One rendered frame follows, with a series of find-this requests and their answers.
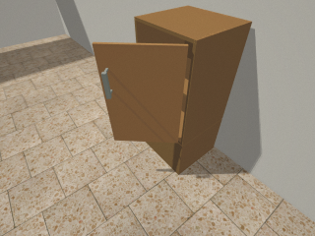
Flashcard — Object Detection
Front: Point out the cupboard door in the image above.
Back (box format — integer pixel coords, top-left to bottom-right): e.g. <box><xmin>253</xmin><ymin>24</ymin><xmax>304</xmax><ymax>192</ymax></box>
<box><xmin>92</xmin><ymin>42</ymin><xmax>189</xmax><ymax>144</ymax></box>

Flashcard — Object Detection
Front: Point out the handle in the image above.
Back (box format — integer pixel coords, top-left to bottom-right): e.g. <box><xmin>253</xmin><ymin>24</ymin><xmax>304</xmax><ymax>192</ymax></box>
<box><xmin>101</xmin><ymin>68</ymin><xmax>113</xmax><ymax>99</ymax></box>

